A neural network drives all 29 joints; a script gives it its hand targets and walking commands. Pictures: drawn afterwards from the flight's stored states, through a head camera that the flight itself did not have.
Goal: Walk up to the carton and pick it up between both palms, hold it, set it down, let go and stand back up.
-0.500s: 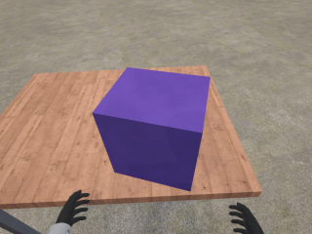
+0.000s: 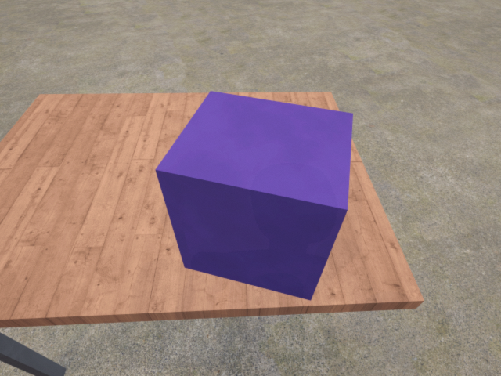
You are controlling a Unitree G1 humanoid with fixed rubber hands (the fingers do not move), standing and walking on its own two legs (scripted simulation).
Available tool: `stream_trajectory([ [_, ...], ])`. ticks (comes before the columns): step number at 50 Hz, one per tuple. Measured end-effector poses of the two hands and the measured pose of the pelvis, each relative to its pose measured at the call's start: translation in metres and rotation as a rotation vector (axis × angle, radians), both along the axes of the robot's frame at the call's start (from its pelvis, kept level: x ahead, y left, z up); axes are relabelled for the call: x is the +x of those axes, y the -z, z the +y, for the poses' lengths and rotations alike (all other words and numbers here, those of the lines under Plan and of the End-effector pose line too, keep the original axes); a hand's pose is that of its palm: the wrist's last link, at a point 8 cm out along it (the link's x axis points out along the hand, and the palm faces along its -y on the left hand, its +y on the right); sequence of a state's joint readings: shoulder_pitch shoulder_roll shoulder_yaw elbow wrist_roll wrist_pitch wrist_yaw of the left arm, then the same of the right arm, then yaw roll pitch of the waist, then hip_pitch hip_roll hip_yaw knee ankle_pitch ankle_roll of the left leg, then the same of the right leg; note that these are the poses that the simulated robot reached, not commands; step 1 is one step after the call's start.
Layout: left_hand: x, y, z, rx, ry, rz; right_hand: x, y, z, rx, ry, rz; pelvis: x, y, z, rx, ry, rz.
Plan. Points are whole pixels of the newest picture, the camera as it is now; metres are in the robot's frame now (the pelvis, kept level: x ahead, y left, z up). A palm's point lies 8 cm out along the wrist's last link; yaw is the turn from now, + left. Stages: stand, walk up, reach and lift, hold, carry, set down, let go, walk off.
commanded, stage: stand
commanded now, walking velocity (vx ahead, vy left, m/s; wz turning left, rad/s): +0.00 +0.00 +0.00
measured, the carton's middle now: (261, 197) +0.43 +0.00 +0.04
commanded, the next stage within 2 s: none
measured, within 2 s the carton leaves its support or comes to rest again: neither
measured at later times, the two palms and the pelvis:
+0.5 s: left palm out of the picture +0.06 +0.28 -0.11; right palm out of the picture +0.09 -0.24 -0.10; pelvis +0.00 +0.02 +0.00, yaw +0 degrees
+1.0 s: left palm out of the picture +0.03 +0.28 -0.12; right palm out of the picture +0.06 -0.23 -0.11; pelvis +0.00 +0.02 +0.00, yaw +0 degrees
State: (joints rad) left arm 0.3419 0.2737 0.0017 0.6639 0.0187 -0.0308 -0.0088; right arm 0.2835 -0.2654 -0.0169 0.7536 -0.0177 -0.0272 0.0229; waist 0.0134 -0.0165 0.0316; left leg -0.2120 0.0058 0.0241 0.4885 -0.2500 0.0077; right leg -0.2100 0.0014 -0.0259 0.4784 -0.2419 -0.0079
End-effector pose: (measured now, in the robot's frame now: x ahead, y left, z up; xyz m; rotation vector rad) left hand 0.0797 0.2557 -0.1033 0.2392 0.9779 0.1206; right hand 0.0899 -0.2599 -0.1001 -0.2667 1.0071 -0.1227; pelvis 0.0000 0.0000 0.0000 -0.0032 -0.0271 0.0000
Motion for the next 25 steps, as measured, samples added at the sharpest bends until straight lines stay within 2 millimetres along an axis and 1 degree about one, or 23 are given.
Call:
stream_trajectory([
  [5,0.001,0.0,0.006,0.006,0.002,-0.004,0.006,-0.001,0.01,0.008,-0.008,-0.019,0.0,0.0,0.005,-0.002,-0.002,-0.002],
  [10,-0.001,-0.001,0.014,0.02,0.001,0.002,0.008,0.0,0.016,0.014,-0.01,-0.025,0.0,0.0,0.011,-0.002,-0.004,-0.004],
  [17,-0.009,0.001,0.024,0.03,-0.005,0.027,0.004,0.001,0.022,0.013,-0.008,-0.014,-0.002,0.0,0.016,-0.001,-0.004,-0.006],
  [25,-0.022,0.005,0.028,0.028,-0.012,0.065,-0.005,0.003,0.025,0.007,-0.002,0.008,-0.004,0.0,0.021,0.0,-0.003,-0.007],
])
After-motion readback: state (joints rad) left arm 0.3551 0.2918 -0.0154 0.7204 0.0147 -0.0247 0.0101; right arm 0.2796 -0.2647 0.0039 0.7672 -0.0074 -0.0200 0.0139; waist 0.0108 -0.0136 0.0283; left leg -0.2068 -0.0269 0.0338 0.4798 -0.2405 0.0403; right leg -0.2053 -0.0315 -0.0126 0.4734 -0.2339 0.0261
